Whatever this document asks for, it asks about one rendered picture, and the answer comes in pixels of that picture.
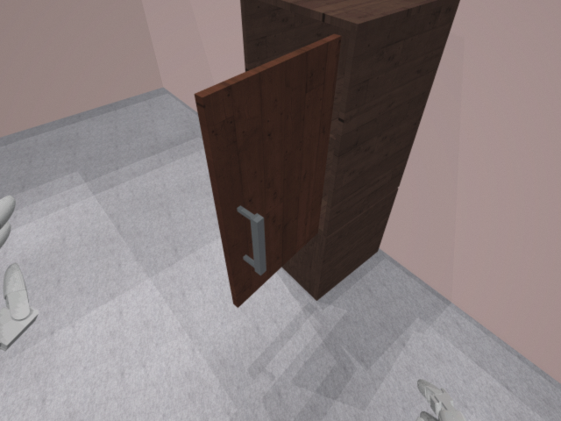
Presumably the cupboard door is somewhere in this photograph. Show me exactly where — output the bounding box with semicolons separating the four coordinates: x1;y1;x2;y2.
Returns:
195;34;342;307

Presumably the handle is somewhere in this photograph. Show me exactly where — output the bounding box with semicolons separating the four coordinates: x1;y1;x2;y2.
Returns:
237;205;266;276

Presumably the robot right hand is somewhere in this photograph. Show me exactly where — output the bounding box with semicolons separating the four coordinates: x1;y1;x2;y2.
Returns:
416;379;466;421

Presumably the robot left hand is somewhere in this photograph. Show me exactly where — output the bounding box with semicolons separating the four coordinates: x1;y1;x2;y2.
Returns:
0;196;39;351

